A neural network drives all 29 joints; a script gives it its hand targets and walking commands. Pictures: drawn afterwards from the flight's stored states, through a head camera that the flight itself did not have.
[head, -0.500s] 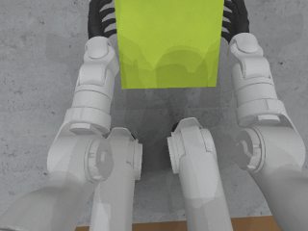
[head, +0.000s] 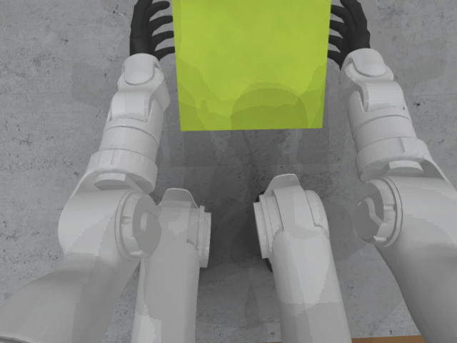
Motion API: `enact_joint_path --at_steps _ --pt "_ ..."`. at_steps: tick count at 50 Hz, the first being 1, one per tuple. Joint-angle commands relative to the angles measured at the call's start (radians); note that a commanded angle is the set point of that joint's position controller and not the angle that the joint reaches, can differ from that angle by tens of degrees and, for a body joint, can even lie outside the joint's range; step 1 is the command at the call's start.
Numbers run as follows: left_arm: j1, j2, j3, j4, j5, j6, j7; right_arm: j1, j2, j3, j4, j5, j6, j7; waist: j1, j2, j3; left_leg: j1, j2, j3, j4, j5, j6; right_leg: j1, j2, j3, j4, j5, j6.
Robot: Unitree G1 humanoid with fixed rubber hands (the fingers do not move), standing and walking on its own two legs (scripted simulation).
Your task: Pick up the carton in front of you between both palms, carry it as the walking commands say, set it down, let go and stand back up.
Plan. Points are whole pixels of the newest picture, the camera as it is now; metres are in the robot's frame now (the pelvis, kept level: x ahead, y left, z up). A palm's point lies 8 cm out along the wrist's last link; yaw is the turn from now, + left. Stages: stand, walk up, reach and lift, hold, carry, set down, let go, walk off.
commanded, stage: set down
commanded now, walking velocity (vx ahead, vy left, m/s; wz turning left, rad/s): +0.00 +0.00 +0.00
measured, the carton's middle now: (245, 65) +0.52 -0.08 -0.24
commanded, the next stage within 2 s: let go in 1.96 s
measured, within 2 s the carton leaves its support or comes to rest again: rests again in 0.30 s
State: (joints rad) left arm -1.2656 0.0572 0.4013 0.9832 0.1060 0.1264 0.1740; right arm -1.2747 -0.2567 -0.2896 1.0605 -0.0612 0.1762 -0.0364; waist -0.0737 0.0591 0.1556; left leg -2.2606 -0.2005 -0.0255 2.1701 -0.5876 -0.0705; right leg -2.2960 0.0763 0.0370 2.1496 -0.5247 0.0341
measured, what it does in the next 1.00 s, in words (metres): stands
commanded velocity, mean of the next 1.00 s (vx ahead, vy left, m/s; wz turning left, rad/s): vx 0.00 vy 0.00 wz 0.00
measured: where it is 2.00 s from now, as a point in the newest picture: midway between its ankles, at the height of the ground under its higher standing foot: (229, 254)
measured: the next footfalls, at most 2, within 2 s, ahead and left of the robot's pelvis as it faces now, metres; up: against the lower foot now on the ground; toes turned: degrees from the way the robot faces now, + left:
none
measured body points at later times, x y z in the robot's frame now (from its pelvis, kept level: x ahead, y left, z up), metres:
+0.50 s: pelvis +0.02 +0.00 +0.00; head +0.38 -0.03 +0.28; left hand +0.56 +0.08 -0.17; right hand +0.53 -0.23 -0.18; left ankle +0.11 +0.11 -0.34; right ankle +0.12 -0.12 -0.34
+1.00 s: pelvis -0.01 +0.00 -0.01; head +0.34 -0.04 +0.26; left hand +0.52 +0.12 -0.18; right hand +0.49 -0.28 -0.18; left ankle +0.11 +0.11 -0.34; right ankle +0.12 -0.12 -0.34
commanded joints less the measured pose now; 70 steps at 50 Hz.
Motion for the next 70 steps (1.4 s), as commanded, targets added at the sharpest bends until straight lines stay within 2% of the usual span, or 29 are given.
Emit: enact_joint_path --at_steps 1,8,21,27,29,30,31,32,33,34,36,38,40,41,43,46,48,50,53,55,58,64,67,70 --pt "-0.446 -0.736 -0.275 0.075 -0.009 0.008 -0.232 -0.496 0.730 0.204 -0.054 0.029 -0.045 0.244 -0.032 0.011 -0.802 0.302 0.002 0.072 -0.185 0.123 0.068 0.408 0.024 -0.048 -0.182 0.151 -0.049" --pt "-0.372 -0.694 -0.237 0.125 0.020 0.000 -0.235 -0.424 0.671 0.154 -0.001 -0.001 -0.054 0.250 -0.024 0.008 -0.765 0.301 0.006 0.058 -0.179 0.180 0.071 0.377 0.021 -0.038 -0.172 0.203 -0.053" --pt "-0.217 -0.626 -0.248 0.182 0.023 -0.027 -0.239 -0.268 0.602 0.152 0.056 -0.010 -0.075 0.239 -0.009 0.008 -0.725 0.282 0.016 0.045 -0.148 0.289 0.059 0.382 0.015 -0.011 -0.147 0.323 -0.046" --pt "-0.195 -0.567 -0.266 0.169 0.009 -0.047 -0.231 -0.227 0.554 0.152 0.065 -0.003 -0.094 0.220 -0.017 0.004 -0.731 0.292 0.026 0.042 -0.123 0.315 0.049 0.410 0.010 -0.008 -0.127 0.362 -0.039" --pt "-0.169 -0.476 -0.256 0.158 0.008 -0.056 -0.212 -0.197 0.464 0.132 0.068 -0.001 -0.107 0.199 -0.016 0.005 -0.736 0.315 0.034 0.045 -0.119 0.300 0.042 0.424 0.003 -0.014 -0.122 0.343 -0.031" --pt "-0.139 -0.382 -0.238 0.149 0.008 -0.065 -0.192 -0.166 0.365 0.108 0.077 -0.002 -0.120 0.177 -0.015 0.005 -0.742 0.333 0.042 0.047 -0.118 0.294 0.038 0.435 -0.004 -0.016 -0.119 0.334 -0.026" --pt "-0.092 -0.245 -0.212 0.139 0.008 -0.078 -0.159 -0.115 0.222 0.072 0.095 -0.004 -0.138 0.142 -0.016 0.004 -0.749 0.355 0.052 0.048 -0.118 0.289 0.033 0.455 -0.013 -0.018 -0.116 0.330 -0.020" --pt "-0.025 -0.044 -0.183 0.129 0.001 -0.094 -0.111 -0.032 0.021 0.023 0.114 -0.003 -0.163 0.093 -0.019 -0.002 -0.754 0.378 0.066 0.050 -0.124 0.282 0.026 0.473 -0.026 -0.019 -0.117 0.325 -0.014" --pt "0.030 0.145 -0.178 0.123 -0.028 -0.110 -0.064 0.032 -0.175 -0.011 0.117 0.014 -0.187 0.040 -0.030 -0.011 -0.772 0.389 0.077 0.050 -0.128 0.272 0.021 0.487 -0.041 -0.022 -0.120 0.322 -0.012" --pt "0.012 0.195 -0.195 0.111 -0.072 -0.120 -0.038 0.013 -0.225 -0.005 0.112 0.049 -0.203 0.008 -0.031 -0.023 -0.794 0.380 0.086 0.043 -0.124 0.274 0.017 0.494 -0.052 -0.021 -0.122 0.327 -0.017" --pt "-0.067 0.219 -0.236 0.045 -0.168 -0.146 -0.021 -0.060 -0.242 0.015 0.075 0.127 -0.231 -0.011 -0.022 -0.033 -0.831 0.368 0.100 0.036 -0.113 0.315 0.017 0.512 -0.069 -0.005 -0.115 0.365 -0.025" --pt "-0.146 0.227 -0.295 -0.073 -0.259 -0.161 -0.021 -0.141 -0.251 0.049 -0.029 0.197 -0.253 -0.010 -0.036 -0.036 -0.904 0.398 0.108 0.020 -0.096 0.373 0.029 0.545 -0.075 0.007 -0.095 0.430 -0.033" --pt "-0.221 0.236 -0.348 -0.179 -0.315 -0.160 -0.021 -0.217 -0.297 0.078 -0.117 0.243 -0.254 -0.001 -0.042 -0.019 -0.986 0.452 0.117 0.015 -0.086 0.365 0.034 0.580 -0.079 0.006 -0.079 0.428 -0.040" --pt "-0.233 0.228 -0.369 -0.196 -0.346 -0.153 -0.020 -0.239 -0.320 0.094 -0.142 0.262 -0.249 0.005 -0.043 -0.004 -1.015 0.481 0.119 0.022 -0.091 0.325 0.029 0.594 -0.082 0.002 -0.083 0.382 -0.043" --pt "-0.197 0.221 -0.391 -0.133 -0.379 -0.122 -0.025 -0.232 -0.315 0.153 -0.109 0.292 -0.226 0.013 -0.044 -0.004 -0.982 0.479 0.126 0.033 -0.127 0.223 0.022 0.628 -0.090 -0.013 -0.114 0.286 -0.049" --pt "-0.228 0.233 -0.398 -0.126 -0.394 -0.089 -0.023 -0.235 -0.323 0.167 -0.119 0.306 -0.197 0.011 -0.061 -0.056 -0.947 0.449 0.127 0.042 -0.152 0.096 0.028 0.665 -0.095 -0.018 -0.152 0.158 -0.046" --pt "-0.222 0.279 -0.348 -0.143 -0.370 -0.082 -0.009 -0.221 -0.326 0.161 -0.117 0.298 -0.178 0.006 -0.045 -0.078 -1.009 0.473 0.126 0.060 -0.163 0.073 0.030 0.731 -0.096 -0.015 -0.181 0.131 -0.039" --pt "-0.196 0.329 -0.297 -0.182 -0.328 -0.073 0.010 -0.189 -0.332 0.156 -0.132 0.292 -0.159 -0.001 -0.022 -0.081 -1.138 0.543 0.121 0.083 -0.171 0.100 0.033 0.818 -0.090 -0.017 -0.206 0.157 -0.032" --pt "-0.130 0.313 -0.242 -0.266 -0.277 -0.049 0.029 -0.148 -0.328 0.142 -0.230 0.273 -0.131 -0.011 0.000 -0.099 -1.318 0.626 0.106 0.115 -0.212 0.145 0.042 0.957 -0.067 -0.034 -0.253 0.223 -0.026" --pt "-0.098 0.281 -0.227 -0.274 -0.246 -0.026 0.023 -0.120 -0.313 0.124 -0.266 0.249 -0.106 -0.012 -0.004 -0.114 -1.277 0.587 0.097 0.126 -0.255 0.117 0.051 0.971 -0.053 -0.045 -0.298 0.220 -0.024" --pt "-0.072 0.239 -0.196 -0.231 -0.209 -0.018 -0.001 -0.087 -0.243 0.105 -0.237 0.213 -0.086 0.004 0.000 -0.120 -1.079 0.462 0.097 0.119 -0.317 0.053 0.058 0.874 -0.046 -0.044 -0.356 0.163 -0.020" --pt "0.032 0.199 -0.163 -0.195 -0.162 -0.052 -0.030 0.006 -0.186 0.084 -0.225 0.184 -0.119 0.025 0.028 -0.115 -1.048 0.448 0.098 0.100 -0.402 0.186 0.047 0.852 -0.034 -0.029 -0.413 0.334 -0.006" --pt "0.081 0.177 -0.169 -0.209 -0.154 -0.058 -0.035 0.071 -0.186 0.065 -0.215 0.166 -0.124 0.034 0.018 -0.108 -1.087 0.501 0.095 0.094 -0.459 0.237 0.039 0.884 -0.028 -0.037 -0.453 0.391 -0.003" --pt "0.107 0.173 -0.176 -0.256 -0.157 -0.054 -0.037 0.102 -0.204 0.043 -0.254 0.152 -0.125 0.042 0.006 -0.094 -1.151 0.581 0.094 0.090 -0.513 0.265 0.033 0.923 -0.026 -0.046 -0.501 0.409 -0.004"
